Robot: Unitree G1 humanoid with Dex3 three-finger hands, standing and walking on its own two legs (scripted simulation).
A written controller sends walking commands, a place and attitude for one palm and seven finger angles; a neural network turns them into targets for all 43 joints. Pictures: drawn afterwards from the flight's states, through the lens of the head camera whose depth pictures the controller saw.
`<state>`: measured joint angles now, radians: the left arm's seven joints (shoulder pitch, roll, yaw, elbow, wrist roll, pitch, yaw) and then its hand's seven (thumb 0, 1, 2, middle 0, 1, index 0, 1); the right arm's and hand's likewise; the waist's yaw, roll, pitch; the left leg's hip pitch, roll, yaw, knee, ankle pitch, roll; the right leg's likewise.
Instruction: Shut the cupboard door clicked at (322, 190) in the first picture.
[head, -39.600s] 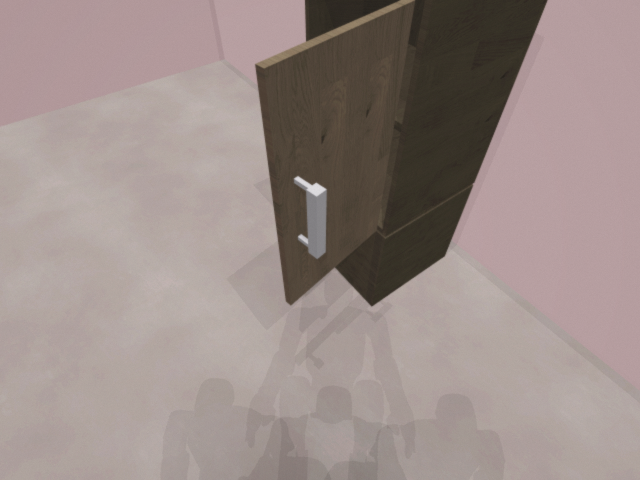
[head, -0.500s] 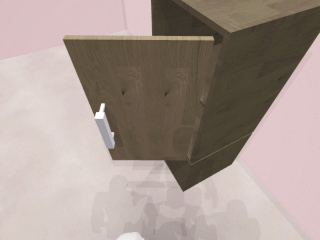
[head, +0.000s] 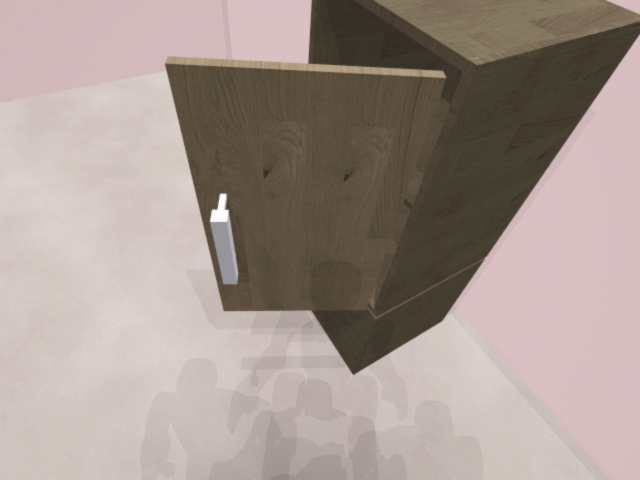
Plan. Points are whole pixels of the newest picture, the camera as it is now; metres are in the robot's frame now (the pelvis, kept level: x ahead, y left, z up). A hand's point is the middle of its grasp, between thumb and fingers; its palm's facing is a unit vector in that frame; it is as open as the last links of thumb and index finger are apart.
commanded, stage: come to a stop and stand still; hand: left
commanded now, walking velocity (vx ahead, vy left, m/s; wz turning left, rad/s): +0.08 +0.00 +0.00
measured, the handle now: (227, 240) +0.48 +0.18 -0.05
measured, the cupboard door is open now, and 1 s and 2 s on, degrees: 62 62 62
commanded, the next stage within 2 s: look again from close up in 0.64 s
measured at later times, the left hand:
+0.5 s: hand out of the picture -0.03 +0.13 -0.19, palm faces +0.09 -0.99 -0.14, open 7.4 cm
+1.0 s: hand out of the picture -0.01 +0.17 -0.18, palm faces +0.02 -0.97 -0.25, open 7.4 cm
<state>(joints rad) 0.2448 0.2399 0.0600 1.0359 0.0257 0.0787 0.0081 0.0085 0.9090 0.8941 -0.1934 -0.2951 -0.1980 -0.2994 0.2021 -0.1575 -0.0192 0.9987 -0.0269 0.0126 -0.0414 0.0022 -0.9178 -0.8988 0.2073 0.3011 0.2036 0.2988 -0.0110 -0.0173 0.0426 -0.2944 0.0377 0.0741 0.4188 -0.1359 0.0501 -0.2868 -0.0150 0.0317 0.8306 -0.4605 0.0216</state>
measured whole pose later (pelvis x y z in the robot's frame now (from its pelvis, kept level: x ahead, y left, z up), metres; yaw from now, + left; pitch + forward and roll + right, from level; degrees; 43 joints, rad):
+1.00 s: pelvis -0.02 -0.02 -0.01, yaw +1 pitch -1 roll +0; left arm 0.29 0.17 -0.01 1.07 0.02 -0.01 0.04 0.01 0.91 0.89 -0.20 -0.30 -0.20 -0.30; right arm 0.26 -0.19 0.00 1.04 -0.01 -0.01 -0.02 0.01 -0.93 -0.90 0.20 0.30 0.20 0.30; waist 0.00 0.03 0.03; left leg -0.27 0.00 0.08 0.56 -0.28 0.03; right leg -0.15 -0.04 0.00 0.53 -0.36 0.04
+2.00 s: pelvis +0.07 -0.07 -0.02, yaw +5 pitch +1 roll +1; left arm 0.19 0.16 0.01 1.02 0.02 -0.04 0.04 0.00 0.93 0.89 -0.20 -0.30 -0.20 -0.30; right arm 0.29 -0.15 -0.02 1.11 0.00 0.01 -0.04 0.01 -0.91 -0.90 0.20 0.30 0.20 0.30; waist -0.01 0.01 0.06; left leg -0.29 0.03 0.03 0.79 -0.54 -0.02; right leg -0.30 -0.05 -0.12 0.63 -0.34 -0.04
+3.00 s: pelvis -0.02 -0.05 -0.01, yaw +5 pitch -1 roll +0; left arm 0.35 0.13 -0.01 1.10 0.02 0.01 0.03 0.01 0.91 0.89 -0.20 -0.30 -0.20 -0.30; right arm 0.35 -0.13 0.00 1.15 -0.01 0.02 -0.02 0.01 -0.91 -0.90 0.20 0.30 0.20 0.30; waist -0.01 -0.03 0.01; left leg -0.29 -0.02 0.09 0.39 -0.09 0.04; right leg -0.12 -0.01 -0.04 0.46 -0.32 -0.01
